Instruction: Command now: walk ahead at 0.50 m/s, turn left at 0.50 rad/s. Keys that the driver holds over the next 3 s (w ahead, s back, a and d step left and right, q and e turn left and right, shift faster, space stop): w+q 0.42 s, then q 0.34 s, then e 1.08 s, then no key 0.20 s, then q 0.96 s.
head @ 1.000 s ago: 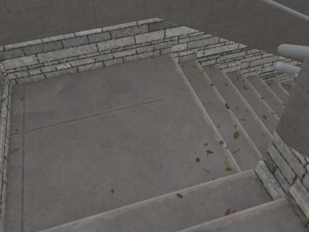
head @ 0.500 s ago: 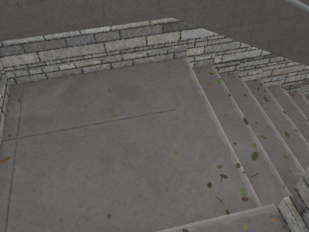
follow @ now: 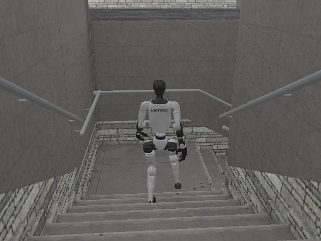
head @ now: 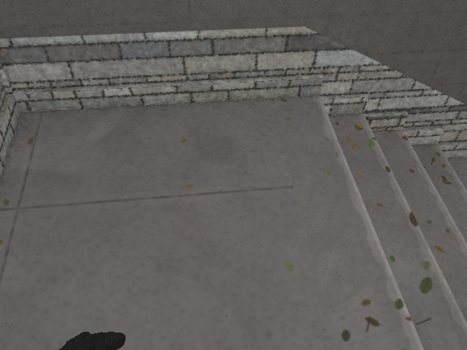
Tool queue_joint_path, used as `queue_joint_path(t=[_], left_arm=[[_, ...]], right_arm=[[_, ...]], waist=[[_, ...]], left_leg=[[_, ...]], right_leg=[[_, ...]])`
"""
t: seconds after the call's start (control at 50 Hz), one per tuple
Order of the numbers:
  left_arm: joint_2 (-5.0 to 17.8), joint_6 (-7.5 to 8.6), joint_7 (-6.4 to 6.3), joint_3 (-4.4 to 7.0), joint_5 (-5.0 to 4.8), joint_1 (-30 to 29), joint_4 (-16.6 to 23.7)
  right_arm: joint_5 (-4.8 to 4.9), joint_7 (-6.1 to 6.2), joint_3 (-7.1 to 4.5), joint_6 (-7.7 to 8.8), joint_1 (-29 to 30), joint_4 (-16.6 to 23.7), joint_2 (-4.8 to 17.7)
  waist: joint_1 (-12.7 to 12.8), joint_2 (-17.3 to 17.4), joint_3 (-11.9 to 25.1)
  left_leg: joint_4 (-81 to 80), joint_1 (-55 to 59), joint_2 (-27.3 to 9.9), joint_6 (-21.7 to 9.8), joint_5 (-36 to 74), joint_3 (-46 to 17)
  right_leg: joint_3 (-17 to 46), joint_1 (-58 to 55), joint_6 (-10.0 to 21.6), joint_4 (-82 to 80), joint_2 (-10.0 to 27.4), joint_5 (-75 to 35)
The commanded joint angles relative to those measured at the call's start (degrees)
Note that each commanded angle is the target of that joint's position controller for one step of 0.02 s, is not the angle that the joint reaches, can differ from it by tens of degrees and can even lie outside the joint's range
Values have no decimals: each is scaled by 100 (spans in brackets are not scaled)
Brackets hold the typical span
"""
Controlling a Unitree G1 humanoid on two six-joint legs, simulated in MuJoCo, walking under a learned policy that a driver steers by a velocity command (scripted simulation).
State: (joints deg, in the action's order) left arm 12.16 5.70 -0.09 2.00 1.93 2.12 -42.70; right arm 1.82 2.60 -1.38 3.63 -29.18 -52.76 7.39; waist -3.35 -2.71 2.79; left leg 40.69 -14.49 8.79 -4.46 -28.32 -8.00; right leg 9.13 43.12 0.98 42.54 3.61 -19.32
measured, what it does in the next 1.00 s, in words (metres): goes down, turning left: right foot 0.15 m lower, then left foot 0.15 m lower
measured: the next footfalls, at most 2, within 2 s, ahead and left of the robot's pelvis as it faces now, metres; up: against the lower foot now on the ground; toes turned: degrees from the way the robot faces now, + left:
right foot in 0.16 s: +0.25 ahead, -0.14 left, -0.15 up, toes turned +12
left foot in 0.74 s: +0.50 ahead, +0.16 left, -0.30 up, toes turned +25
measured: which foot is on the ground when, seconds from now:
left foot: down 0.00-0.18, up 0.20-0.72, down 0.74-1.00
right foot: up 0.00-0.14, down 0.16-0.74, up 0.76-1.00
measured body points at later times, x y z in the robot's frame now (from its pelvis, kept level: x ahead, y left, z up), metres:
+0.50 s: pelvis +0.27 -0.05 -0.13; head +0.28 -0.05 +0.32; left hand +0.13 +0.17 -0.27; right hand +0.49 -0.25 -0.24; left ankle +0.40 +0.19 -0.77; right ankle +0.22 -0.15 -0.86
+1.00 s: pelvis +0.46 +0.06 -0.28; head +0.49 +0.08 +0.17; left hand +0.43 +0.31 -0.41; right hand +0.68 -0.09 -0.41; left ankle +0.47 +0.15 -1.01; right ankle +0.59 -0.11 -0.95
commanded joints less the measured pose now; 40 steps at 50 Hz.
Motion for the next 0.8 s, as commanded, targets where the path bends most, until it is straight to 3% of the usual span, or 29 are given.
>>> queue_joint_path(t=[0.02, 0.06, 0.1, 0.12, 0.14, 0.16, 0.18, 0.2, 0.22, 0.24, 0.26, 0.28, 0.3, 0.32, 0.34, 0.36, 0.38, 0.4, 0.42, 0.46, 0.5, 0.54, 0.64, 0.68, 0.7, 0.74, 0.76, 0.78, 0.8], left_arm=[[30, 116, 207, 28, 13, -890, 817], [85, -32, 189, 86, -153, -576, 1030], [248, -38, 160, 128, -260, -383, 1023], [376, -24, 149, 201, -248, -47, 940], [450, 22, 161, 281, -218, 682, 629], [522, 37, 187, 364, -168, 1807, 251], [660, 18, 231, 392, -94, 3078, -203], [840, -29, 282, 367, -209, 3364, -289], [1013, -146, 338, 409, -332, 3419, -334], [1452, -152, 325, 549, -390, 3078, -530], [739, -163, 231, 354, -215, 2624, -436], [530, -105, 206, 210, -109, 1911, -379], [143, 34, 171, 53, -149, 1253, -276], [-39, 94, 169, -18, -191, 1034, -375], [33, 154, 134, -31, -139, 966, -360], [146, 195, 53, -9, -85, 1243, -505], [351, 155, -44, 48, -9, 1599, -772], [449, 146, -111, 70, 67, 1899, -956], [565, 156, -108, 103, 46, 1974, -971], [468, 153, -210, 115, -190, 2226, -1012], [308, 113, -320, 37, -209, 2561, -1117], [338, 4, -396, 4, -119, 2710, -1105], [477, -278, -385, 53, -270, 3090, -910], [545, -328, -365, 103, -352, 3017, -800], [573, -339, -346, 117, -312, 2952, -787], [563, -301, -209, 104, -269, 2741, -734], [288, -207, -147, 76, -155, 2734, -645], [297, -95, 33, -143, -301, 3380, -301], [848, -48, 134, -82, -357, 2906, -87]], right_arm=[[-40, 68, -205, -52, -40, 323, 813], [12, 100, -229, -177, 48, 409, 783], [56, 189, -262, -284, -18, 511, 750], [6, 221, -277, -330, 5, 518, 815], [22, 238, -226, -377, 90, 418, 702], [-45, 120, -195, -355, 72, 336, 671], [-50, -107, -131, -277, -441, 183, 263], [183, -210, -106, -163, -1224, 249, 328], [247, -215, -120, -73, -1333, 310, 538], [369, -132, -95, -64, -399, 908, 726], [266, 0, -189, -181, 718, 1021, 994], [183, 80, -219, -296, 1138, 1205, 1036], [72, 112, -343, -362, 985, 1067, 1197], [10, 100, -379, -350, 750, 992, 1113], [-2, 87, -465, -304, 716, 970, 1151], [-106, 34, -443, -253, 1095, 1075, 980], [-180, -45, -380, -246, 1143, 1118, 638], [-143, -143, -336, -236, 978, 1031, 504], [-105, -198, -345, -261, 935, 1041, 601], [-87, -328, -394, -182, 1723, 1315, 897], [-214, -490, -334, -96, 2460, 1553, 787], [-266, -625, -252, -126, 2866, 1735, 527], [-9, -908, -152, -217, 3752, 2137, 536], [-5, -946, -128, -168, 3698, 2022, 577], [-13, -927, -169, -155, 3278, 1795, 683], [-181, -716, -409, -183, 1322, 1071, 1108], [-202, -614, -520, -177, 482, 883, 1660], [-288, -584, -481, -201, 316, 857, 2059], [-287, -506, -362, -357, 242, 852, 1649]], waist=[[-163, 516, -338], [-54, 945, -333], [-107, 842, -495], [-40, 842, -493], [318, 689, -281], [782, 442, 99], [1021, -602, 803], [812, -1741, 1220], [726, -2023, 1311], [647, -1761, 1015], [747, -53, 131], [508, 57, -558], [65, 403, -875], [-157, 113, -936], [-217, 44, -983], [23, -164, -877], [43, -392, -603], [22, -432, -358], [-23, -257, -255], [248, -28, -377], [493, -11, -505], [711, -69, -628], [1263, 54, -1080], [1204, 111, -1016], [1011, 292, -857], [28, 485, 113], [-266, 1466, 789], [-149, 1665, 2720], [-488, 1004, 3524]], left_leg=[[-469, -1563, -718, -677, 1052, -1172], [18, -1351, -655, -735, 954, -1466], [696, -122, -713, -706, 1103, -1823], [1167, 140, -692, -692, 1293, -1861], [2283, -65, -450, -551, 1287, -1633], [3457, -875, -218, -352, 788, -1181], [5572, -2975, 169, -115, -1759, -855], [7592, -4390, 213, 128, -2409, -929], [8271, -4980, -57, 279, -2054, -816], [7816, -5689, -447, 385, -876, -160], [7649, -5623, -752, 294, -55, 38], [7351, -5116, -934, 254, 502, -78], [6202, -4479, -1132, 109, 1446, -606], [5384, -4045, -1204, 45, 1814, -764], [3899, -3258, -1166, 119, 2542, -663], [3055, -3007, -1115, 219, 3084, -492], [2904, -2958, -1116, 293, 3328, -340], [3031, -3130, -1207, 271, 3525, -558], [2853, -3274, -1135, 220, 3741, -516], [1542, -3971, -1094, 94, 4474, -688], [529, -3626, -1007, 51, 5557, -479], [-60, -2500, -878, 131, 6319, 119], [-1588, -2740, -920, 381, 5585, 450], [-2086, -2377, -1058, 299, 5248, 528], [-2293, -1784, -989, 203, 5103, 730], [-2467, 1351, -723, -252, 6081, 1062], [-1360, 3868, -1840, -902, 9757, -117], [441, 6138, -3403, -2219, 11743, -1661], [9, 6148, -3588, -2436, 10708, -1748]], right_leg=[[-507, -1823, -15, -1274, -527, -1577], [-238, -2071, -112, -1327, -493, -633], [211, -1614, -30, -2279, -109, -30], [168, -1834, -1, -2667, 0, 78], [16, -2818, 56, -3019, 118, -469], [-259, -4315, 28, -2480, 172, -449], [49, -6834, 265, -635, 770, -1513], [1144, -7611, 729, -49, 1569, -1497], [1842, -7348, 1230, -551, 2050, -712], [3098, -6683, 1858, -1854, 2585, 3375], [2906, -5362, 1825, -2593, 2406, 4802], [2858, -3895, 1776, -2718, 2303, 4527], [2154, -2750, 1319, -2627, 1730, 4217], [1335, -2191, 938, -2451, 1303, 3621], [308, -1517, 669, -2691, 798, 2981], [14, -1545, 668, -2820, 672, 2156], [-80, -1856, 820, -2631, 743, 1229], [43, -2314, 975, -2403, 994, 688], [-89, -2629, 976, -2299, 1015, 557], [-376, -3607, 638, -1961, 853, 948], [-708, -3541, 460, -1654, 743, 1246], [-1099, -2806, 422, -1545, 571, 1987], [-1019, -3745, 581, -167, 754, 2363], [-965, -3807, 550, 510, 824, 2241], [-1012, -3629, 525, 1176, 846, 2017], [-1397, -2164, 234, 3661, 411, 1745], [-1729, 141, -231, 6228, -299, 6452], [-656, 1641, -572, 8200, -152, 7796], [-61, 1845, -692, 8106, 86, 7697]])
Over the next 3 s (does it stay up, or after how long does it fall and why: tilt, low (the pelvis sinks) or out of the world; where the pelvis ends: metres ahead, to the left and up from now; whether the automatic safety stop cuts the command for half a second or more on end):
stays up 0.62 -0.01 -0.27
